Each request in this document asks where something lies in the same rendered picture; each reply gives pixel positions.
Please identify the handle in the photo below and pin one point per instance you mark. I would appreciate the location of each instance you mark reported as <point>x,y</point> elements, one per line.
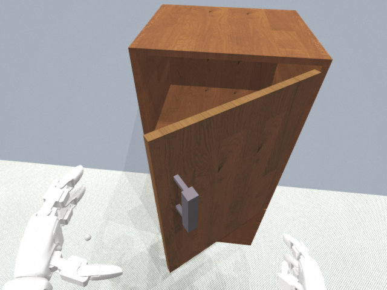
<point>189,202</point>

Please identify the robot left forearm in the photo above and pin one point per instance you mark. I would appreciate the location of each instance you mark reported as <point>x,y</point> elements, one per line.
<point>28,283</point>

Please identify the cupboard door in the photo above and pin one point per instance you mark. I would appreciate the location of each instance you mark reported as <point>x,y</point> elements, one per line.
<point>231,155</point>

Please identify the right robot hand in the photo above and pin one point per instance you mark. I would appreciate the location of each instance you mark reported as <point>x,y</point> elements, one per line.
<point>306,272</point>

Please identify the left robot hand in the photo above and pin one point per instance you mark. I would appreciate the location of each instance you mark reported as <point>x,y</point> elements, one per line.
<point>37,255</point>

